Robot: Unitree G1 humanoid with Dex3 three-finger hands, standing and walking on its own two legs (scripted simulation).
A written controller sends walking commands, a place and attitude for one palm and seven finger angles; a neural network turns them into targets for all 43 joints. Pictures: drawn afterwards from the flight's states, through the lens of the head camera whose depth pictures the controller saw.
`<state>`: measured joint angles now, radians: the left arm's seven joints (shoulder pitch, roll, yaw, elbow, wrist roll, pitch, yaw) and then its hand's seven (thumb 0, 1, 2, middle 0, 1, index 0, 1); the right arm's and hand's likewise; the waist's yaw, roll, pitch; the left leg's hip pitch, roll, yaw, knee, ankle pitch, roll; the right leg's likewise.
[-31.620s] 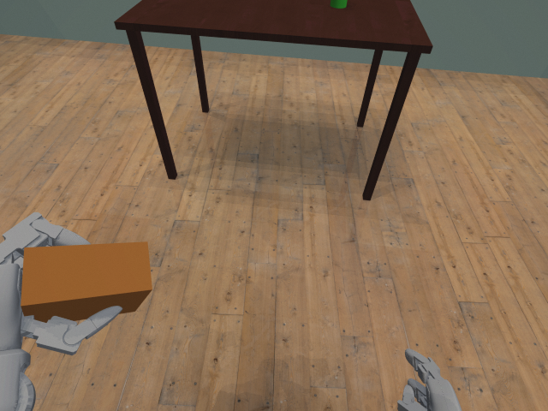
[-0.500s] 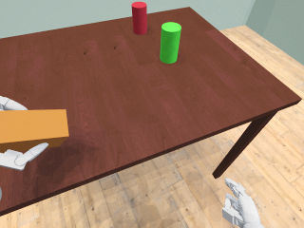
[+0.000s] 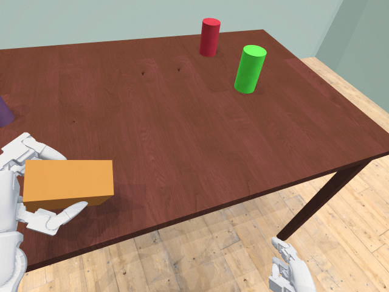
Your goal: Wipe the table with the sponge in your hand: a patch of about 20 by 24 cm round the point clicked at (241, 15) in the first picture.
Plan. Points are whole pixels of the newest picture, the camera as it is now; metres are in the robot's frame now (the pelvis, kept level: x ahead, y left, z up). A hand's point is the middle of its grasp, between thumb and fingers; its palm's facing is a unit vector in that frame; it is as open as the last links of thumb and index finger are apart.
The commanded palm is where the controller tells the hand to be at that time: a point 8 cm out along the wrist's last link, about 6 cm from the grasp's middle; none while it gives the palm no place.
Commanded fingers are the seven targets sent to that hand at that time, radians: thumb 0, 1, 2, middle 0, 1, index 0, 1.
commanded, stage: come to a stop and stand still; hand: left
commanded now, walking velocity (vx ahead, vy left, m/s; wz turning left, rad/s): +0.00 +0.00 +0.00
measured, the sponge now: (80, 185) +0.24 +0.22 +0.13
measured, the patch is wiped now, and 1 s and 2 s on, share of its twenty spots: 0.00 0.00 0.00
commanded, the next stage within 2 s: look again from close up in 0.30 s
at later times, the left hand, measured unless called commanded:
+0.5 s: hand (58, 184) +0.22 +0.24 +0.16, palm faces +0.40 -0.83 -0.39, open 9.8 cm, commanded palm +0.17 +0.27 +0.18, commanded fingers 0.00 0.10 1.30 -1.20 -1.60 -1.20 -1.60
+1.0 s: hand (86, 184) +0.23 +0.20 +0.15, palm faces +0.37 -0.84 -0.39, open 9.8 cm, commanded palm +0.17 +0.24 +0.18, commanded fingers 0.00 0.10 1.30 -1.20 -1.60 -1.20 -1.60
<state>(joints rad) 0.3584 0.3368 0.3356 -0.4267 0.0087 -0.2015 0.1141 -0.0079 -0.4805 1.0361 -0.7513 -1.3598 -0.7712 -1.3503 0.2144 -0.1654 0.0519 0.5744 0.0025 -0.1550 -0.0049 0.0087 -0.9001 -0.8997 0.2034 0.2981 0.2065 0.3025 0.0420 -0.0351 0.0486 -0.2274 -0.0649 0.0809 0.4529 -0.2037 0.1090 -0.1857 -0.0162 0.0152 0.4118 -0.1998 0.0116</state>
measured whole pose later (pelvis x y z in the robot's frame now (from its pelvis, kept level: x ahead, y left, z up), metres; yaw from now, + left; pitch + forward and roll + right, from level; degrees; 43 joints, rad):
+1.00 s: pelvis +0.02 -0.04 +0.00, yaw +1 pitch +0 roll -2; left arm 0.46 0.36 0.33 -0.47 -0.04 -0.17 0.12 -0.01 -0.48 1.04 -0.75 -1.36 -0.77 -1.35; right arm 0.19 -0.23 0.00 0.57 0.02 -0.11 -0.04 0.01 -0.90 -0.90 0.20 0.30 0.20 0.30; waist 0.01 0.00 0.05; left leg -0.23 -0.02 0.04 0.47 -0.22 0.05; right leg -0.17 0.03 -0.02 0.39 -0.21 -0.01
